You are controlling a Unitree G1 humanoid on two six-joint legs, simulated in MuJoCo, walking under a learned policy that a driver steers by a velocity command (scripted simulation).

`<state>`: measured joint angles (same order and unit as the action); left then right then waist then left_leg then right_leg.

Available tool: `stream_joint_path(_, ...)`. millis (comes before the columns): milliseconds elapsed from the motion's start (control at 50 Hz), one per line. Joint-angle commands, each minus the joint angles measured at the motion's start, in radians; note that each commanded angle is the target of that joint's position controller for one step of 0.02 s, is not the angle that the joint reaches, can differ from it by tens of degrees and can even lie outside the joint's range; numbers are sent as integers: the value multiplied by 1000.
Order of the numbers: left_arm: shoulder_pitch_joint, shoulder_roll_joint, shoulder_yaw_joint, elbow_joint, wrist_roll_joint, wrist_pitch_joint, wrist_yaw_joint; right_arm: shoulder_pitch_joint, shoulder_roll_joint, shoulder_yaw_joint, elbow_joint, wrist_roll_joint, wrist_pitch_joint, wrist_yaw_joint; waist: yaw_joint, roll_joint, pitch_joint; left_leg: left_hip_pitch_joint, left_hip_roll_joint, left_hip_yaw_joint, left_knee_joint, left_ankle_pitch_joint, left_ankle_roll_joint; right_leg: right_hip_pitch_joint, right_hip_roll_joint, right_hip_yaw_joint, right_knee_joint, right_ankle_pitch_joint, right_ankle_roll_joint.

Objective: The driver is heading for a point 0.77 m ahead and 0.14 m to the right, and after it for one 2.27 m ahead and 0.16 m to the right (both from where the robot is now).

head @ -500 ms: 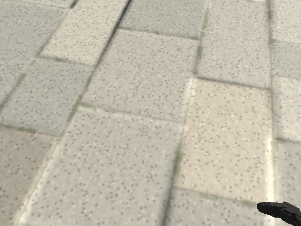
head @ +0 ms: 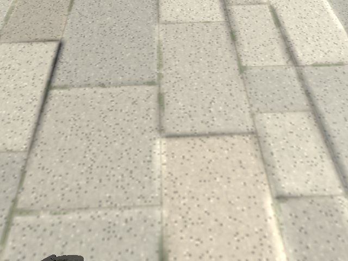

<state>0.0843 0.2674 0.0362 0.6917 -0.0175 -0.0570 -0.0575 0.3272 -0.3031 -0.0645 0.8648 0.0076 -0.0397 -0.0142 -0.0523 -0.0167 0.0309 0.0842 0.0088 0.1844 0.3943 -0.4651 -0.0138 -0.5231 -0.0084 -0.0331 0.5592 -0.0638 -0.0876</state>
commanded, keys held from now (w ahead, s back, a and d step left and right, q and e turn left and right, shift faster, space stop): w+e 0.48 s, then w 0.50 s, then q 0.02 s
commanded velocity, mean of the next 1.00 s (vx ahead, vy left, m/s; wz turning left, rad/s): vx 0.50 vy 0.00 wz -0.38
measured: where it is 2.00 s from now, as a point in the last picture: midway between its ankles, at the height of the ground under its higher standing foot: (224, 191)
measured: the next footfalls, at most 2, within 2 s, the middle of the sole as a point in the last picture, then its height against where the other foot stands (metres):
left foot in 0.48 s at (159, 257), level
right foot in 0.96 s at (244, 213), level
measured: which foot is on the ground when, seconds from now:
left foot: down 0.00-0.00, up 0.02-0.46, down 0.48-0.98, up 1.00-1.00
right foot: down 0.00-0.50, up 0.52-0.94, down 0.96-1.00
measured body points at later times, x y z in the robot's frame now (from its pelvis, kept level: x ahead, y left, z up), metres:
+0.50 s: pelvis +0.29 +0.00 +0.00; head +0.32 -0.01 +0.45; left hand +0.41 +0.28 -0.11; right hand +0.45 -0.30 -0.06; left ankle +0.43 +0.08 -0.72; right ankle +0.13 -0.09 -0.71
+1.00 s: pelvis +0.53 -0.12 +0.01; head +0.56 -0.14 +0.46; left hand +0.85 +0.00 -0.05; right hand +0.40 -0.37 -0.13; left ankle +0.44 +0.08 -0.70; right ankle +0.59 -0.25 -0.72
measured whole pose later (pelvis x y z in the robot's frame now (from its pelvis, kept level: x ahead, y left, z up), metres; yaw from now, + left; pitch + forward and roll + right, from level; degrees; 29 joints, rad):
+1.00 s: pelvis +0.53 -0.12 +0.01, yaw -22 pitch +2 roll +1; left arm 0.04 0.27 0.03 0.61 0.00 -0.07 -0.03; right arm 0.40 -0.31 -0.05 0.90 0.01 -0.05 0.00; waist -0.09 0.00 0.03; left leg -0.07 0.03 0.00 0.62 -0.48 -0.01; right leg -0.47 0.00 -0.02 0.55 -0.12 -0.06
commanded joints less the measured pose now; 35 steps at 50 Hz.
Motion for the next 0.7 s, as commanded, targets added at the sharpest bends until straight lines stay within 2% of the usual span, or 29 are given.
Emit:
stream_joint_path(20,354,343,121,3,-8,4,25,61,-38,12,-132,-33,-24,-6,121,-219,-312,-643,-2,-37,828,242,-2,845,-247,579,-70,-164,-269)
stream_joint_path(40,371,276,98,-19,-7,-4,24,18,-71,14,-128,-20,-65,11,156,-165,-431,-806,-71,-256,973,-121,3,959,-329,885,-222,-243,-331)
stream_joint_path(60,340,221,81,-17,3,-9,25,-79,-132,-3,-157,22,-90,27,175,-112,-306,-893,-8,-298,989,-47,25,882,-297,733,-244,-215,-271)
stream_joint_path(80,283,199,76,-25,2,-12,27,-123,-125,2,-171,24,-104,27,146,-39,-201,-883,36,-282,917,41,37,736,-253,597,-248,-132,-236)
stream_joint_path(100,219,177,69,-38,3,-11,29,-138,-122,-1,-169,2,-107,20,105,17,-131,-837,70,-272,823,97,31,594,-216,504,-261,-32,-211)
stream_joint_path(120,177,150,59,-56,11,-11,32,-131,-130,-9,-168,-11,-98,16,70,3,-100,-765,94,-274,765,135,22,490,-185,444,-287,58,-200)
stream_joint_path(140,156,145,57,-68,16,-10,34,-118,-125,-11,-170,-17,-86,16,47,-20,-91,-718,98,-273,735,154,8,426,-166,424,-310,101,-204)
stream_joint_path(160,151,150,60,-71,13,-12,38,-103,-110,-9,-170,-21,-75,15,36,-27,-88,-699,97,-263,703,167,-10,386,-156,400,-324,146,-212)
stream_joint_path(200,166,170,66,-64,8,-14,50,-120,-87,-4,-178,-26,-58,11,33,-29,-67,-690,87,-243,612,226,-43,315,-131,339,-339,193,-211)
stream_joint_path(260,208,189,72,-47,0,-7,67,-242,-56,8,-211,-24,-57,10,76,-45,-37,-666,54,-237,372,422,-65,270,-80,284,-334,122,-164)
stream_joint_path(300,237,193,74,-36,-2,0,73,-313,-46,13,-227,-16,-63,17,107,-61,-31,-611,20,-234,237,526,-66,255,-65,286,-322,44,-137)
stream_joint_path(340,271,198,76,-20,-6,5,75,-361,-58,11,-243,-5,-71,25,125,-68,-26,-580,1,-244,171,560,-60,274,-83,330,-304,-6,-128)
stream_joint_path(400,287,184,75,-10,-9,14,80,-366,-95,-4,-250,0,-84,36,113,-83,-28,-561,-5,-281,99,492,-31,368,-119,422,-221,-43,-111)
stream_joint_path(440,268,182,78,-13,-5,21,81,-307,-116,-17,-237,2,-93,37,76,-112,-35,-487,-7,-272,76,409,3,391,-128,465,-157,-9,-94)
stream_joint_path(460,256,159,70,-19,-3,23,79,-224,-132,-29,-215,-3,-97,31,31,-108,-72,-365,-6,-254,34,413,30,376,-92,450,-83,26,-70)
stream_joint_path(480,253,106,50,-32,5,21,74,-102,-170,-44,-201,-20,-102,24,-26,-55,-186,-140,101,-340,55,385,85,299,-37,392,124,-12,-37)
stream_joint_path(500,378,40,29,-43,-2,13,75,25,-252,-64,-183,-34,-94,20,-8,174,-344,223,324,-685,42,268,225,14,100,249,454,-302,40)
stream_joint_path(520,420,76,26,-49,-19,5,76,77,-232,-65,-143,-8,-82,32,-4,349,-358,286,418,-1018,-79,-21,292,-208,89,213,652,-540,63)
stream_joint_path(540,347,159,46,-30,-24,6,77,31,-146,-43,-157,2,-79,32,-27,202,-213,167,374,-929,-118,-146,253,-266,36,240,725,-457,67)
stream_joint_path(560,254,174,50,-46,-13,9,77,-23,-112,-31,-162,-5,-72,31,-27,123,-110,37,329,-777,-123,-57,217,-259,4,197,724,-380,69)
stream_joint_path(580,198,162,49,-61,2,8,76,-63,-91,-21,-161,-14,-68,33,-12,87,-41,-80,286,-671,-144,69,212,-237,-20,182,681,-330,69)
stream_joint_path(600,184,145,50,-67,6,6,71,-85,-72,-13,-154,-20,-68,31,13,101,-14,-150,253,-596,-165,161,209,-201,-48,182,627,-291,66)
stream_joint_path(620,193,124,47,-66,2,6,66,-94,-63,-9,-148,-22,-70,31,30,124,-10,-194,224,-538,-185,225,203,-156,-62,169,585,-272,65)
stream_joint_path(640,202,103,42,-61,0,6,62,-91,-61,-9,-139,-17,-73,31,38,134,-17,-208,211,-497,-200,278,210,-136,-67,150,549,-264,67)
stream_joint_path(700,139,68,25,-86,13,1,57,-69,-109,-21,-113,-2,-76,29,33,111,-9,-214,218,-418,-240,419,243,-151,-88,108,392,-185,85)
Keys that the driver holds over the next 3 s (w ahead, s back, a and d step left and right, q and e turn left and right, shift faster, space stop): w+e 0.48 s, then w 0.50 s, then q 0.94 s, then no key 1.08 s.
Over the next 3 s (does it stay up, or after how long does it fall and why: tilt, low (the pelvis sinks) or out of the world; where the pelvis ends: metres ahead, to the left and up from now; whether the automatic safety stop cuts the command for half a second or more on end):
stays up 0.71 -0.18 0.02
